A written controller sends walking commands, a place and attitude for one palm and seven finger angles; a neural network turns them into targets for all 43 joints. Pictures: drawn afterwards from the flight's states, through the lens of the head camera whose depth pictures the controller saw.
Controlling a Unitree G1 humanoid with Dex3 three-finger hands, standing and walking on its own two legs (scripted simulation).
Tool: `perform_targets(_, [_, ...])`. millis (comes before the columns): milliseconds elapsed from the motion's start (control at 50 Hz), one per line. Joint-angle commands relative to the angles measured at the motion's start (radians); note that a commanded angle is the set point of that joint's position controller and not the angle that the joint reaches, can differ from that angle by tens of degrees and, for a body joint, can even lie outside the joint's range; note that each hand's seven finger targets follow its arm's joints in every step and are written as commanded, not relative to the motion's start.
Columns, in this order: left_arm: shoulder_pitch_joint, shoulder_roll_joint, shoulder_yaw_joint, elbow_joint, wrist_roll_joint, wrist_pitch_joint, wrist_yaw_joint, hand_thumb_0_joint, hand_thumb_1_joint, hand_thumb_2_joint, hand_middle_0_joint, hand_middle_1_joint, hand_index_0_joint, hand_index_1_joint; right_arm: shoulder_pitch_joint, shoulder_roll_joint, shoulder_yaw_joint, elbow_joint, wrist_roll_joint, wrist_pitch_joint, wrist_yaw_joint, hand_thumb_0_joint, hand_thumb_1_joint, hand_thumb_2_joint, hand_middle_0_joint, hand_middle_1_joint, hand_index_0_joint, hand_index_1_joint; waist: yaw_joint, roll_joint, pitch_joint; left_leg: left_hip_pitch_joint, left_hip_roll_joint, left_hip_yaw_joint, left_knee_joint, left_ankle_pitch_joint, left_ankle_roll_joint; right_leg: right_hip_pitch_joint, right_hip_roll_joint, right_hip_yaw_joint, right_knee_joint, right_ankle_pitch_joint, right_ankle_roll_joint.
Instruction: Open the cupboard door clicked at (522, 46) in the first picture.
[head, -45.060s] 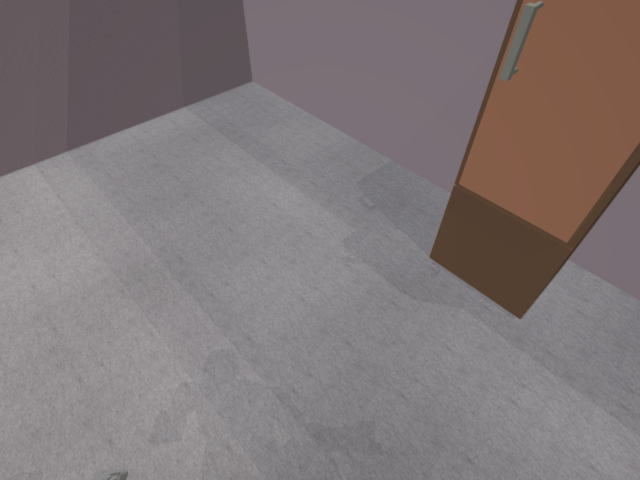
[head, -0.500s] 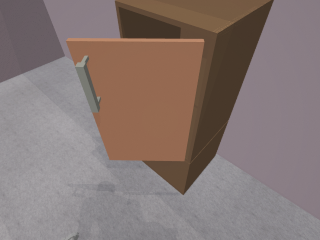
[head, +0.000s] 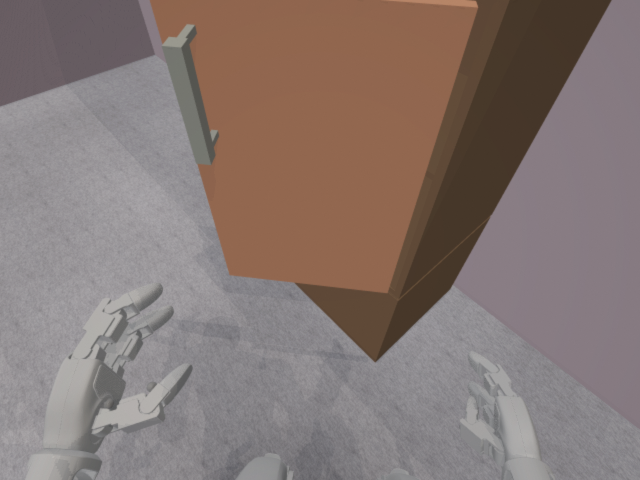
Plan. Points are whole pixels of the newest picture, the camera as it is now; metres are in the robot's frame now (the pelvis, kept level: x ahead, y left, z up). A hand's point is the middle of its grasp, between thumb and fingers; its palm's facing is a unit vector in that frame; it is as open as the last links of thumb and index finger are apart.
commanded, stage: raise the hand with hooked fingers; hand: left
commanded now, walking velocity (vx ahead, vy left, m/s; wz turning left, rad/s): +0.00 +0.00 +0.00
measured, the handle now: (197, 99) +0.52 +0.23 +0.19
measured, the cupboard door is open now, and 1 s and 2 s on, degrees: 41 41 41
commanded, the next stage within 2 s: move the hooked fingers beside the handle in 1.48 s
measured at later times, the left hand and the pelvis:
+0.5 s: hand (118, 281) +0.27 +0.25 +0.13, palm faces +0.05 -1.00 -0.07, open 12.7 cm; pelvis +0.02 +0.02 +0.04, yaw -2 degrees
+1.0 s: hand (71, 182) +0.33 +0.29 +0.21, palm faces +0.09 -0.99 -0.06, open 14.0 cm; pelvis +0.03 +0.01 +0.06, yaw -2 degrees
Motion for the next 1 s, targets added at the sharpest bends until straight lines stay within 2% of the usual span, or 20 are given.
perform_targets(0, [-0.125,0.17,0.102,-0.145,-0.056,0.079,-0.09,0.0,0.153,0.58,-0.253,-0.78,-0.253,-0.78,-0.007,-0.15,-0.066,-0.122,0.022,-0.055,-0.038,0.0,-0.9,-0.9,0.2,0.3,0.2,0.3,-0.064,0.007,-0.194,0.086,-0.039,0.013,-0.218,0.219,0.032,0.221,0.018,0.146,-0.26,0.11,0.02])
perform_targets(20, [-0.113,0.184,0.136,-0.114,-0.071,0.12,-0.094,0.0,0.13,0.57,-0.255,-0.795,-0.255,-0.795,-0.019,-0.144,-0.063,-0.119,0.022,-0.056,-0.041,0.0,-0.9,-0.9,0.2,0.3,0.2,0.3,-0.048,0.017,-0.183,0.097,-0.04,0.009,-0.236,0.241,0.031,0.246,0.021,0.135,-0.262,0.138,0.016])
perform_targets(60, [-0.108,0.193,0.183,-0.153,-0.093,0.154,-0.077,0.0,0.083,0.55,-0.258,-0.825,-0.258,-0.825,-0.022,-0.132,-0.061,-0.115,0.018,-0.058,-0.043,0.0,-0.9,-0.9,0.2,0.3,0.2,0.3,-0.029,-0.009,-0.228,0.129,-0.037,0.01,-0.267,0.301,0.029,0.307,0.016,0.119,-0.265,0.219,0.022])
perform_targets(100, [-0.11,0.178,0.191,-0.164,-0.101,0.16,-0.051,0.0,0.037,0.53,-0.262,-0.855,-0.262,-0.855,-0.024,-0.126,-0.057,-0.109,0.015,-0.067,-0.039,0.0,-0.9,-0.9,0.2,0.3,0.2,0.3,-0.022,-0.021,-0.199,0.145,-0.036,0.007,-0.298,0.327,0.025,0.313,0.022,0.095,-0.267,0.255,0.023])
perform_targets(120, [-0.119,0.198,0.216,-0.151,-0.105,0.158,-0.041,0.0,0.013,0.52,-0.263,-0.87,-0.263,-0.87,-0.031,-0.127,-0.056,-0.103,0.012,-0.069,-0.038,0.0,-0.9,-0.9,0.2,0.3,0.2,0.3,-0.014,-0.033,-0.176,0.148,-0.035,0.002,-0.308,0.343,0.024,0.326,0.026,0.092,-0.268,0.271,0.018])
perform_targets(200, [-0.159,0.182,0.19,-0.144,-0.088,0.131,-0.036,0.0,-0.08,0.48,-0.27,-0.93,-0.27,-0.93,0.003,-0.14,-0.058,-0.085,0.012,-0.089,-0.03,0.0,-0.9,-0.9,0.2,0.3,0.2,0.3,-0.034,-0.005,-0.137,0.189,-0.031,0.016,-0.345,0.339,0.021,0.3,0.029,0.077,-0.288,0.266,0.021])
perform_targets(300, [-0.265,0.235,0.202,-0.141,-0.083,0.149,-0.059,0.0,-0.197,0.43,-0.278,-1.005,-0.278,-1.005,0.022,-0.163,-0.056,-0.077,0.02,-0.106,-0.04,0.0,-0.9,-0.9,0.2,0.3,0.2,0.3,-0.04,0.034,-0.136,0.253,-0.032,0.017,-0.387,0.326,0.024,0.318,0.028,0.079,-0.325,0.241,0.017])
perform_targets(400, [-0.359,0.283,0.247,-0.137,-0.087,0.184,-0.055,0.0,-0.313,0.38,-0.287,-1.08,-0.287,-1.08,0.022,-0.168,-0.05,-0.065,0.021,-0.112,-0.049,0.0,-0.9,-0.9,0.2,0.3,0.2,0.3,-0.029,0.062,-0.144,0.325,-0.029,0.011,-0.43,0.39,0.02,0.367,0.032,0.067,-0.346,0.307,0.012])
perform_targets(420, [-0.384,0.296,0.253,-0.126,-0.087,0.196,-0.056,0.0,-0.337,0.37,-0.288,-1.095,-0.288,-1.095,0.022,-0.171,-0.047,-0.063,0.02,-0.11,-0.049,0.0,-0.9,-0.9,0.2,0.3,0.2,0.3,-0.028,0.045,-0.14,0.335,-0.026,0.008,-0.436,0.401,0.021,0.38,0.035,0.067,-0.351,0.318,0.01])
perform_targets(440, [-0.415,0.283,0.24,-0.126,-0.086,0.208,-0.058,0.0,-0.36,0.36,-0.29,-1.11,-0.29,-1.11,0.014,-0.167,-0.045,-0.063,0.024,-0.11,-0.05,0.0,-0.9,-0.9,0.2,0.3,0.2,0.3,-0.03,0.081,-0.127,0.35,-0.028,0.012,-0.447,0.395,0.02,0.374,0.035,0.067,-0.36,0.314,0.01])
perform_targets(500, [-0.472,0.305,0.256,-0.07,-0.085,0.253,-0.07,0.0,-0.43,0.33,-0.295,-1.155,-0.295,-1.155,0.014,-0.173,-0.041,-0.054,0.026,-0.108,-0.057,0.0,-0.9,-0.9,0.2,0.3,0.2,0.3,-0.032,0.053,-0.104,0.373,-0.025,0.006,-0.473,0.401,0.019,0.386,0.037,0.061,-0.382,0.326,0.011])
perform_targets(560, [-0.541,0.328,0.268,-0.053,-0.082,0.298,-0.091,0.0,-0.5,0.3,-0.3,-1.2,-0.3,-1.2,0.003,-0.171,-0.032,-0.056,0.028,-0.101,-0.061,0.0,-0.9,-0.9,0.2,0.3,0.2,0.3,-0.025,0.078,-0.103,0.407,-0.025,0.005,-0.496,0.43,0.018,0.414,0.037,0.063,-0.401,0.354,0.007])
perform_targets(600, [-0.583,0.34,0.277,-0.028,-0.079,0.325,-0.097,0.0,-0.5,0.3,-0.3,-1.2,-0.3,-1.2,0.0,-0.17,-0.027,-0.054,0.028,-0.097,-0.066,0.0,-0.9,-0.9,0.2,0.3,0.2,0.3,-0.028,0.064,-0.096,0.421,-0.024,0.003,-0.508,0.432,0.018,0.422,0.038,0.061,-0.415,0.358,0.008])
perform_targets(620, [-0.595,0.36,0.296,-0.014,-0.083,0.337,-0.101,0.0,-0.5,0.3,-0.3,-1.2,-0.3,-1.2,0.0,-0.174,-0.025,-0.052,0.027,-0.093,-0.068,0.0,-0.9,-0.9,0.2,0.3,0.2,0.3,-0.023,0.028,-0.097,0.428,-0.022,0.001,-0.512,0.444,0.02,0.439,0.042,0.061,-0.422,0.372,0.007])
perform_targets(660, [-0.659,0.363,0.291,-0.008,-0.078,0.356,-0.112,0.0,-0.5,0.3,-0.3,-1.2,-0.3,-1.2,-0.01,-0.17,-0.019,-0.052,0.029,-0.089,-0.07,0.0,-0.9,-0.9,0.2,0.3,0.2,0.3,-0.026,0.071,-0.091,0.447,-0.024,0.002,-0.525,0.446,0.019,0.437,0.04,0.063,-0.433,0.374,0.006])
perform_targets(800, [-0.81,0.436,0.339,0.063,-0.073,0.408,-0.135,0.0,-0.5,0.3,-0.3,-1.2,-0.3,-1.2,-0.024,-0.171,-0.008,-0.044,0.031,-0.079,-0.085,0.0,-0.9,-0.9,0.2,0.3,0.2,0.3,-0.028,0.071,-0.101,0.49,-0.026,-0.001,-0.562,0.426,0.024,0.468,0.037,0.069,-0.478,0.36,0.004])
perform_targets(820, [-0.821,0.455,0.349,0.082,-0.073,0.415,-0.139,0.0,-0.5,0.3,-0.3,-1.2,-0.3,-1.2,-0.025,-0.173,-0.006,-0.042,0.032,-0.074,-0.086,0.0,-0.9,-0.9,0.2,0.3,0.2,0.3,-0.026,0.046,-0.092,0.489,-0.023,0.0,-0.565,0.431,0.025,0.481,0.039,0.071,-0.486,0.365,0.003])
perform_targets(860, [-0.869,0.478,0.364,0.083,-0.072,0.421,-0.148,0.0,-0.5,0.3,-0.3,-1.2,-0.3,-1.2,-0.029,-0.173,-0.008,-0.044,0.033,-0.074,-0.088,0.0,-0.9,-0.9,0.2,0.3,0.2,0.3,-0.025,0.069,-0.123,0.511,-0.027,0.004,-0.569,0.449,0.028,0.495,0.035,0.076,-0.493,0.388,0.004])
perform_targets(960, [-0.943,0.518,0.381,0.166,-0.07,0.449,-0.171,0.0,-0.5,0.3,-0.3,-1.2,-0.3,-1.2,-0.026,-0.179,-0.008,-0.038,0.037,-0.064,-0.091,0.0,-0.9,-0.9,0.2,0.3,0.2,0.3,-0.027,0.053,-0.117,0.518,-0.029,0.009,-0.581,0.464,0.031,0.51,0.032,0.078,-0.509,0.414,0.004])
perform_targets(980, [-0.916,0.49,0.363,0.198,-0.073,0.459,-0.18,0.0,-0.5,0.3,-0.3,-1.2,-0.3,-1.2,-0.023,-0.179,-0.009,-0.039,0.038,-0.062,-0.09,0.0,-0.9,-0.9,0.2,0.3,0.2,0.3,-0.029,0.054,-0.111,0.515,-0.031,0.012,-0.58,0.457,0.032,0.502,0.03,0.079,-0.511,0.409,0.004])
